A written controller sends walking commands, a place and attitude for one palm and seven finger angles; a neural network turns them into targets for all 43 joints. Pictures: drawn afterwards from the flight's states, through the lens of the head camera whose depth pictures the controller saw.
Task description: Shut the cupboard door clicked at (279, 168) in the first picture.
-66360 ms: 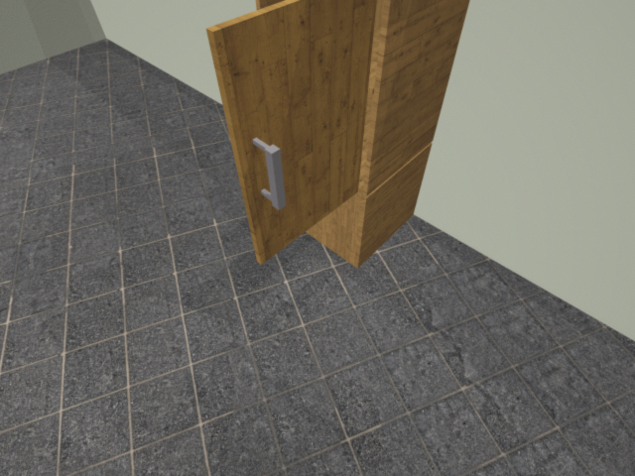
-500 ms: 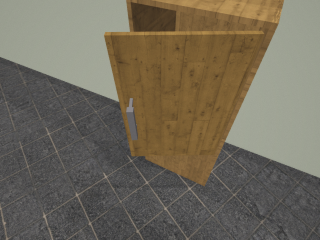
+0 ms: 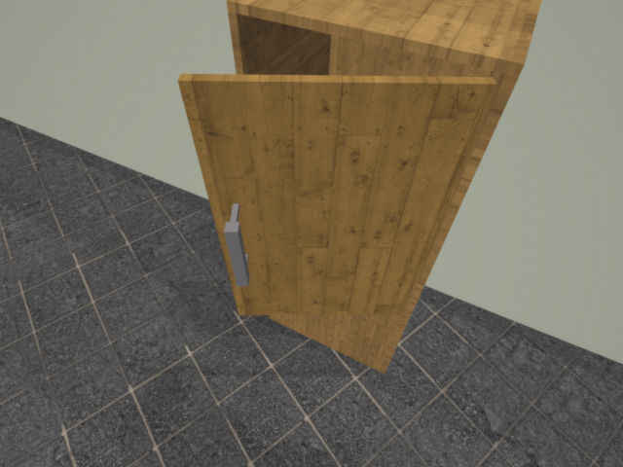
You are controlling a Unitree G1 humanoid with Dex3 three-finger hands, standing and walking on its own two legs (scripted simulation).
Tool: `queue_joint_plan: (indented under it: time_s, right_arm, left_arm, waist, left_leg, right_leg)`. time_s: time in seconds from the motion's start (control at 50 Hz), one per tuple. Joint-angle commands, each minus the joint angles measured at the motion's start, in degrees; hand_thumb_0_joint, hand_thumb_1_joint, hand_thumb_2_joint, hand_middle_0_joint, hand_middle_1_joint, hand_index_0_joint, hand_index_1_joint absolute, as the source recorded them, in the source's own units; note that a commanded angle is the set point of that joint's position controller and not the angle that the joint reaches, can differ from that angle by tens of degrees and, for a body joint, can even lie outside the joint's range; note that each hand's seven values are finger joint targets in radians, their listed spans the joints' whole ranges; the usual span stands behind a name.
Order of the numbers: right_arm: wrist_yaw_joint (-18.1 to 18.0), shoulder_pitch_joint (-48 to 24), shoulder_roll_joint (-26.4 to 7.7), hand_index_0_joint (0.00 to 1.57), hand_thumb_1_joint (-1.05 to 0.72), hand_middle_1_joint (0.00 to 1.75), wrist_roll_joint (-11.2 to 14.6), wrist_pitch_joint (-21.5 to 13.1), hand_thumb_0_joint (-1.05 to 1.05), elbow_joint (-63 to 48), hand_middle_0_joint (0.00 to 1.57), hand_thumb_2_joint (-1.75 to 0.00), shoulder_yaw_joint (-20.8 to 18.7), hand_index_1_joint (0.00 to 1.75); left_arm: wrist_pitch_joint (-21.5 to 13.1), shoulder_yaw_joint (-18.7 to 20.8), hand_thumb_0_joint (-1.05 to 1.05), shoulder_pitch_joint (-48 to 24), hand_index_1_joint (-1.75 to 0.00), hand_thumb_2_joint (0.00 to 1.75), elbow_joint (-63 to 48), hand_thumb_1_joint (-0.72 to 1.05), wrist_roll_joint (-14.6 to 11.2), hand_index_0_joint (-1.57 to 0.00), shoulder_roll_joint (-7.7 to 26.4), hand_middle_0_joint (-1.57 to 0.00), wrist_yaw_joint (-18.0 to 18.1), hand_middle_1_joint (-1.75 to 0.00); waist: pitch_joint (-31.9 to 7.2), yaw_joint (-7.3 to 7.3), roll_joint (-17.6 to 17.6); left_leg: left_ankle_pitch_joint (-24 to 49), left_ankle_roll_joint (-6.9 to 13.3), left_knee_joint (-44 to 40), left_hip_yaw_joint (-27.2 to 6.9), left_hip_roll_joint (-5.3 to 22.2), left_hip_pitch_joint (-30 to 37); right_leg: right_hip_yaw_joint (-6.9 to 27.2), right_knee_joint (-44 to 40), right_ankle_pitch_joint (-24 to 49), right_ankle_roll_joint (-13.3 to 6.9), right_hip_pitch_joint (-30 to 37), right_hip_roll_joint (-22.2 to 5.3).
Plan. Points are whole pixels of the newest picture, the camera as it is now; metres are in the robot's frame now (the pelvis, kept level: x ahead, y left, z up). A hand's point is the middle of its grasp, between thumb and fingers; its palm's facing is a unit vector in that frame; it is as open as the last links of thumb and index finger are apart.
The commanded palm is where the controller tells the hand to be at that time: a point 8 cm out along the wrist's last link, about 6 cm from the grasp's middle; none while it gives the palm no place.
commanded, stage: raise the hand and make a fist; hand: left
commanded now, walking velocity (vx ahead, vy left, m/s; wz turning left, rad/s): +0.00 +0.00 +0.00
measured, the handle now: (239, 246) +0.46 +0.16 -0.04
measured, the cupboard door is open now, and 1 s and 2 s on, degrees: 28 28 28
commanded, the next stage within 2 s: bring the fist close to the handle in 2.00 s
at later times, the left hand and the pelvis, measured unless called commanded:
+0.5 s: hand out of the picture +0.12 +0.17 -0.09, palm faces +0.15 -0.99 -0.02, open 6.2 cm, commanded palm +0.11 +0.22 -0.06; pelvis -0.05 -0.04 -0.11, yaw +3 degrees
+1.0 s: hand (171, 448) +0.15 +0.19 -0.06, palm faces +0.09 -0.99 -0.04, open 3.8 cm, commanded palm +0.12 +0.23 -0.05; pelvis -0.05 -0.01 -0.10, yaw +3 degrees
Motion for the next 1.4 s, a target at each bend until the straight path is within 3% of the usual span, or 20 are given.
queue_joint_plan:
  time_s: [0.0,0.04,0.06,0.08,0.1,0.12,0.14,0.18,0.2,0.26,0.3,0.32,0.34,0.44,0.52,0.7,0.78,0.92,1.06,1.38]
  right_arm:
    - [-0.6,1.9,-7.4,0.2,-0.9,0.3,-0.1,-0.6,0.0,-2.0,0.2,-0.9,-1.3,0.3]
    - [-0.6,2.0,-7.6,0.2,-0.9,0.3,-0.1,-0.6,0.0,-1.9,0.2,-0.9,-1.4,0.3]
    - [-0.2,-0.4,-7.9,0.2,-0.9,0.3,0.7,-0.5,0.0,-5.4,0.2,-0.9,-1.7,0.3]
    - [-5.8,5.7,-18.8,0.2,-0.9,0.3,0.6,-11.0,0.0,-20.4,0.2,-0.9,-4.8,0.3]
    - [-6.9,0.1,-11.2,0.2,-0.9,0.3,4.6,-14.9,0.0,-21.0,0.2,-0.9,-2.0,0.3]
    - [-4.8,-1.7,-9.1,0.2,-0.9,0.3,2.9,-17.3,0.0,-23.8,0.2,-0.9,-1.6,0.3]
    - [-2.6,0.8,-7.8,0.2,-0.9,0.3,2.7,-18.8,0.0,-22.5,0.2,-0.9,-2.8,0.3]
    - [-1.1,-0.1,-10.1,0.2,-0.9,0.3,1.5,-19.1,0.0,-25.6,0.2,-0.9,-5.2,0.3]
    - [-0.7,-1.0,-9.7,0.2,-0.9,0.3,1.0,-19.1,0.0,-26.8,0.2,-0.9,-5.4,0.3]
    - [1.3,-2.4,-9.5,0.2,-0.9,0.3,0.1,-19.4,0.0,-30.5,0.2,-0.9,-6.4,0.3]
    - [1.7,-3.8,-9.8,0.2,-0.9,0.3,0.4,-19.6,0.0,-33.9,0.2,-0.9,-6.9,0.3]
    - [1.6,-3.7,-9.9,0.2,-0.9,0.3,0.7,-19.0,0.0,-35.2,0.2,-0.9,-6.8,0.3]
    - [1.3,-5.0,-10.2,0.2,-0.9,0.3,1.2,-18.6,0.0,-38.1,0.2,-0.9,-6.6,0.3]
    - [-1.5,-3.7,-9.6,0.2,-0.9,0.3,2.2,-17.6,0.0,-42.4,0.2,-0.9,-5.4,0.3]
    - [-3.6,-1.9,-10.1,0.2,-0.9,0.3,1.9,-18.1,0.0,-40.7,0.2,-0.9,-4.2,0.3]
    - [-3.7,-2.5,-8.6,0.2,-0.9,0.3,2.8,-15.6,0.0,-41.0,0.2,-0.9,-3.7,0.3]
    - [-3.0,-2.3,-7.8,0.2,-0.9,0.3,1.9,-15.3,0.0,-40.9,0.2,-0.9,-3.6,0.3]
    - [-2.9,-0.8,-9.9,0.2,-0.9,0.3,1.3,-15.1,0.0,-41.1,0.2,-0.9,-3.6,0.3]
    - [-2.6,0.0,-10.1,0.2,-0.9,0.3,1.2,-13.9,0.0,-42.1,0.2,-0.9,-3.6,0.3]
    - [-2.3,1.0,-10.3,0.2,-0.9,0.3,1.0,-10.9,0.0,-44.4,0.2,-0.9,-2.5,0.3]
  left_arm:
    - [-0.8,1.4,0.0,2.7,-0.3,0.9,-2.1,0.9,-0.3,-0.2,7.7,-0.2,0.4,-0.3]
    - [-0.8,1.5,0.0,2.1,-0.3,0.9,-2.3,0.9,-0.2,-0.2,8.0,-0.2,0.5,-0.3]
    - [-1.2,1.4,0.0,7.1,-0.3,0.9,-0.5,0.9,0.1,-0.2,6.4,-0.2,2.9,-0.3]
    - [-17.2,33.3,0.0,-44.7,-0.3,0.9,-92.9,0.9,-5.7,-0.2,46.8,-0.2,3.8,-0.3]
    - [-11.6,4.9,0.0,1.1,-0.32,0.9,-68.1,0.9,-6.8,-0.22,9.7,-0.22,3.3,-0.32]
    - [-4.9,1.8,0.0,15.4,-0.34,0.9,-69.5,0.9,-11.2,-0.24,-3.4,-0.24,3.0,-0.34]
    - [-6.1,2.7,0.0,6.4,-0.36,0.9,-65.2,0.9,-9.4,-0.25,-0.9,-0.25,3.1,-0.36]
    - [-11.9,6.9,0.0,11.8,-0.4,0.9,-54.6,0.9,-11.0,-0.29,-0.8,-0.29,-0.2,-0.4]
    - [-16.9,8.9,0.0,17.0,-0.42,0.9,-48.6,0.9,-12.1,-0.31,-1.6,-0.31,-2.7,-0.42]
    - [-33.8,12.2,0.0,23.0,-0.48,0.9,-47.1,0.9,-15.6,-0.36,-1.6,-0.36,-14.5,-0.48]
    - [-41.3,16.9,0.0,20.6,-0.52,0.9,-48.5,0.9,-17.4,-0.4,4.1,-0.4,-20.9,-0.52]
    - [-40.8,19.8,0.0,19.6,-0.54,0.9,-48.7,0.9,-18.0,-0.42,7.5,-0.42,-22.3,-0.54]
    - [-39.4,20.1,0.0,16.7,-0.56,0.9,-53.3,0.9,-19.4,-0.44,8.6,-0.44,-23.2,-0.56]
    - [-35.0,18.1,0.0,1.5,-0.66,0.9,-73.7,0.9,-21.3,-0.53,10.3,-0.53,-20.7,-0.66]
    - [-35.0,12.8,0.0,-3.0,-0.74,0.9,-80.7,0.9,-19.0,-0.6,9.7,-0.6,-19.3,-0.74]
    - [-22.0,17.3,0.0,8.6,-0.92,0.9,-70.8,0.9,-20.0,-0.77,9.9,-0.77,-19.1,-0.92]
    - [-24.4,17.3,0.0,10.1,-1.0,0.9,-72.9,0.9,-19.4,-0.84,8.5,-0.84,-16.1,-1.0]
    - [-28.7,13.6,0.0,8.9,-1.14,0.9,-72.7,0.9,-18.1,-0.97,7.8,-0.97,-15.3,-1.14]
    - [-28.1,12.9,0.0,10.6,-1.28,0.9,-77.7,0.9,-17.7,-1.1,7.5,-1.1,-14.4,-1.28]
    - [-24.7,12.2,0.0,7.9,-1.5,0.9,-77.6,0.9,-17.0,-1.3,7.6,-1.3,-14.3,-1.5]
  waist:
    - [-1.9,-0.16,-0.2]
    - [-1.4,-0.23,-0.2]
    - [-0.4,0.62,-0.8]
    - [-22.8,-6.02,0.2]
    - [-29.8,-1.89,21.1]
    - [-25.6,-0.16,23.0]
    - [-10.8,-2.97,10.7]
    - [2.2,-2.43,-3.6]
    - [3.2,-1.62,-13.1]
    - [-10.1,2.7,-14.4]
    - [-16.2,4.03,-7.9]
    - [-17.6,5.01,-1.7]
    - [-20.7,5.05,-0.1]
    - [-23.7,0.45,-0.7]
    - [-21.9,-2.89,2.2]
    - [-23.0,1.16,-0.7]
    - [-23.3,1.56,-0.5]
    - [-20.8,0.06,1.3]
    - [-24.7,0.6,5.2]
    - [-22.2,-0.46,4.9]
  left_leg:
    - [13.1,0.8,-4.5,-5.4,6.0,1.5]
    - [13.4,0.7,-4.5,-5.5,5.8,1.0]
    - [17.8,-1.0,6.0,-3.3,7.4,-1.3]
    - [30.4,0.7,10.2,-6.6,4.2,14.3]
    - [38.5,-0.8,7.9,-8.0,3.9,19.2]
    - [46.5,-3.6,6.0,-7.7,3.9,14.6]
    - [36.8,-3.4,4.6,-7.8,3.9,1.5]
    - [10.2,-3.0,10.9,-7.3,1.1,-16.8]
    - [4.6,-2.1,14.8,-6.7,0.1,-22.9]
    - [6.1,-2.8,27.2,-4.1,-1.7,-31.8]
    - [1.6,-2.6,33.0,-2.9,-2.3,-38.4]
    - [0.5,-2.2,34.5,-2.4,-2.4,-40.0]
    - [-1.6,-1.7,35.4,-1.5,-2.8,-41.3]
    - [-9.5,0.4,40.4,-3.1,-0.9,-44.3]
    - [-9.6,1.3,41.2,-4.7,0.2,-42.1]
    - [-6.9,0.2,37.8,-5.2,-0.2,-44.3]
    - [-3.8,0.0,36.0,-5.7,-0.1,-42.4]
    - [-6.4,0.2,33.6,-6.7,-0.1,-40.1]
    - [-2.2,-0.3,31.4,-7.3,-0.1,-34.6]
    - [-2.7,-0.9,30.3,-7.8,0.1,-33.2]
  right_leg:
    - [4.0,-3.6,15.3,-2.7,0.1,-5.1]
    - [4.0,-3.7,16.1,-2.8,0.5,-5.2]
    - [5.1,-3.2,29.2,-1.6,-0.1,-7.8]
    - [-0.8,11.4,29.3,-2.1,2.9,-2.2]
    - [-6.0,19.1,13.6,-1.2,-7.6,1.3]
    - [-7.6,20.4,3.3,-1.5,-9.5,1.2]
    - [-6.5,14.4,1.3,-1.2,-15.3,0.4]
    - [-8.4,10.0,2.1,-1.8,-20.6,0.6]
    - [-8.2,11.8,0.2,-1.7,-24.4,0.6]
    - [-5.1,25.5,9.0,-2.1,-27.1,0.0]
    - [-0.6,30.0,3.8,-2.4,-28.9,-0.7]
    - [2.1,30.4,1.4,-2.8,-28.7,-1.3]
    - [3.8,29.5,-3.7,-2.6,-27.7,-1.6]
    - [9.1,24.1,-21.8,-1.0,-31.5,-1.5]
    - [5.9,25.5,-21.8,-1.8,-37.0,0.2]
    - [4.5,24.6,-16.3,-0.7,-29.8,-0.8]
    - [1.5,27.3,-9.5,-1.0,-29.3,-0.2]
    - [-2.9,29.7,-12.4,-2.4,-35.2,1.4]
    - [-5.7,31.8,-5.6,-2.8,-34.3,1.9]
    - [-6.4,30.4,-4.7,-2.9,-33.7,2.6]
